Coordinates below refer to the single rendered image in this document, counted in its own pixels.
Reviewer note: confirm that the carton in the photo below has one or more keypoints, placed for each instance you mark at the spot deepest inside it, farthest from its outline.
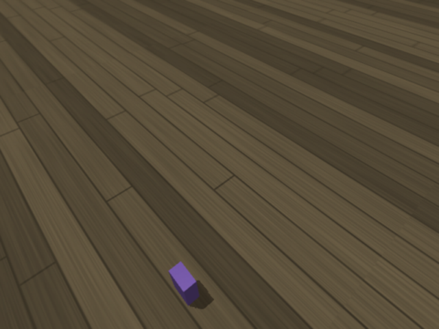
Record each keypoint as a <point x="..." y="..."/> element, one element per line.
<point x="184" y="282"/>

